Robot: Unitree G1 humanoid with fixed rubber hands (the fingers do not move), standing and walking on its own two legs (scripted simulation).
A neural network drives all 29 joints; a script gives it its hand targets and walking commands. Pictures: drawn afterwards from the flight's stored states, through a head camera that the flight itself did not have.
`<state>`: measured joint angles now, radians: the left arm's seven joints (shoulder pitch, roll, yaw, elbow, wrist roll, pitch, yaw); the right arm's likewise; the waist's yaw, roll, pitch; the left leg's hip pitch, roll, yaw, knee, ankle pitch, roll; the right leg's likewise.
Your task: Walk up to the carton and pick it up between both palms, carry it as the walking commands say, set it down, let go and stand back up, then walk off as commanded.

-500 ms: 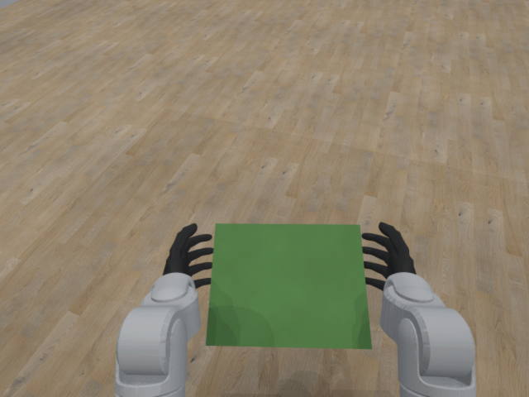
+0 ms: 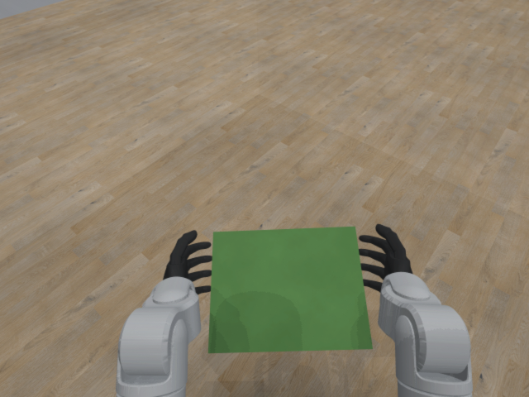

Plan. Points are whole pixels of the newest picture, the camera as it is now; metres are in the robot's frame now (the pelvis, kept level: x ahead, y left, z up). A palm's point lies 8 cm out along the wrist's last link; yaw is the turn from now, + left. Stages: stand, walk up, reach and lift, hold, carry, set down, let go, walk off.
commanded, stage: carry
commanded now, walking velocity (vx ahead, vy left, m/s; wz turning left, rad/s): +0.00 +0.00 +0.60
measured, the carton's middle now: (285, 295) +0.29 +0.00 -0.01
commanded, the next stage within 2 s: none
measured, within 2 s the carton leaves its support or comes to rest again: neither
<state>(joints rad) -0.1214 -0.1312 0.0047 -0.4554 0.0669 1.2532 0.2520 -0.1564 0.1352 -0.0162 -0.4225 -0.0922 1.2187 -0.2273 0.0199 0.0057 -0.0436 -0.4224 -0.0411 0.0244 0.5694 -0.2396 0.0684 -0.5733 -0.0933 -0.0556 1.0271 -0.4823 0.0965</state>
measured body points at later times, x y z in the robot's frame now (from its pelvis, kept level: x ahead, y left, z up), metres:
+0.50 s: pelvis -0.02 +0.02 -0.01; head -0.01 +0.02 +0.44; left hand +0.19 +0.23 +0.08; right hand +0.30 -0.03 +0.09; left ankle -0.03 +0.11 -0.73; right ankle +0.02 -0.13 -0.73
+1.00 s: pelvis -0.03 +0.01 +0.00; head -0.01 +0.00 +0.45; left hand +0.12 +0.27 +0.09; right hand +0.27 +0.03 +0.08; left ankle -0.06 +0.10 -0.69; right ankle +0.03 -0.08 -0.73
